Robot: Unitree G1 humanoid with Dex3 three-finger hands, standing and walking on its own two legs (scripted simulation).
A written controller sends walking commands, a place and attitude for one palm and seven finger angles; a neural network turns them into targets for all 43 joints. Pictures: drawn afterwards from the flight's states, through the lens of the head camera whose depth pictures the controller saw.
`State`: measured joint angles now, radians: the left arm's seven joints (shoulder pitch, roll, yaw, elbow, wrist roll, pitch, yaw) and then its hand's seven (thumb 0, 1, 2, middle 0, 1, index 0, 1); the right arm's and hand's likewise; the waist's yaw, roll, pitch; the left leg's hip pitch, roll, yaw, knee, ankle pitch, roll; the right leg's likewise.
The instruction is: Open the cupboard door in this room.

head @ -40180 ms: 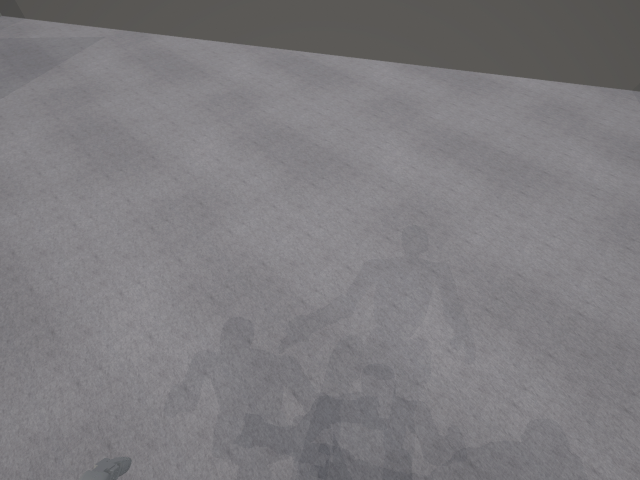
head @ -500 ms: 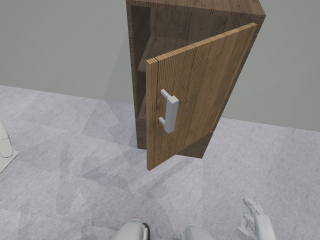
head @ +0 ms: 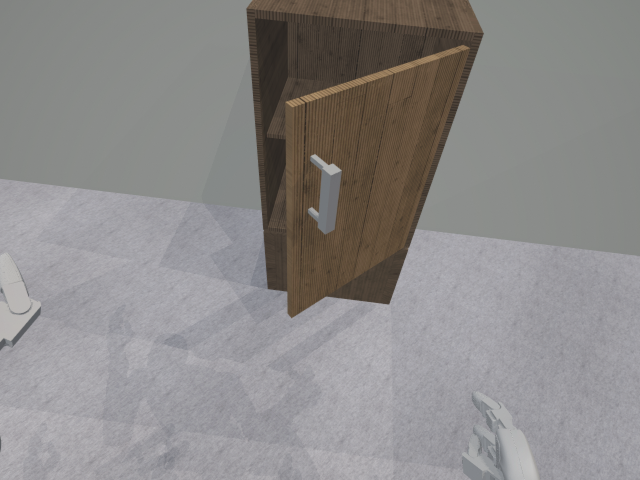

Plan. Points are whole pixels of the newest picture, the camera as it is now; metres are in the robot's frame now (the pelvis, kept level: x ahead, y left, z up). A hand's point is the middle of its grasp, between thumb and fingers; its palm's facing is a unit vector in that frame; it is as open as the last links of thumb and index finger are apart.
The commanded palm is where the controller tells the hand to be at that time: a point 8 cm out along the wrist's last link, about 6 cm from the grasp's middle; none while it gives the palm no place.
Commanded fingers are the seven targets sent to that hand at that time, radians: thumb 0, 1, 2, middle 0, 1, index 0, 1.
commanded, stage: stop stepping back and stand still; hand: left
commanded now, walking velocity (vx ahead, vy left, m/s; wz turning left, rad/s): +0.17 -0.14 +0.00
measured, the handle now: (321, 194) +0.57 +0.02 +0.02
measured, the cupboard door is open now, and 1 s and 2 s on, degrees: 44 44 44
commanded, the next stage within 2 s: let the arm hang, fingers relaxed in 1.54 s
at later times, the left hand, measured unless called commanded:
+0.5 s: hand (115, 363) +0.18 +0.18 +0.17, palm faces +0.41 -0.79 -0.45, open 7.4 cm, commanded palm +0.12 +0.23 +0.19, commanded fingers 0.00 0.90 0.90 -0.20 -0.30 -0.20 -0.30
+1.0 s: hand (78, 349) +0.19 +0.21 +0.17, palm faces +0.35 -0.81 -0.47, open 7.4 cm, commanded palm +0.13 +0.26 +0.19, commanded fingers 0.00 0.90 0.90 -0.20 -0.30 -0.20 -0.30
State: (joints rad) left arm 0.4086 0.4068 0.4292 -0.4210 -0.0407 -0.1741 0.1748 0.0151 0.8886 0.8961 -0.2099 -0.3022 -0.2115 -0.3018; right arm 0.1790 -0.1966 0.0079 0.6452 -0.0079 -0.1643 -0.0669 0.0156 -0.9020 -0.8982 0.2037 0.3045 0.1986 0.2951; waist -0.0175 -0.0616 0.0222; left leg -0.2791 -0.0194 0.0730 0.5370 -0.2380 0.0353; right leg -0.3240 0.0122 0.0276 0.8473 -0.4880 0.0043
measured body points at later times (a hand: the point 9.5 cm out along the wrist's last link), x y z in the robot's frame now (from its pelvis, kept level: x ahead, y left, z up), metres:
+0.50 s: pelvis -0.03 -0.06 +0.02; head -0.04 -0.09 +0.46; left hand +0.15 +0.22 +0.20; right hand +0.10 -0.32 -0.09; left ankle +0.00 +0.09 -0.68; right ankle -0.03 -0.10 -0.73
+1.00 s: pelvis -0.02 -0.03 +0.01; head -0.02 -0.03 +0.46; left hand +0.16 +0.26 +0.20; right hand +0.14 -0.26 -0.07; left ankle -0.02 +0.07 -0.73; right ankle -0.03 -0.10 -0.73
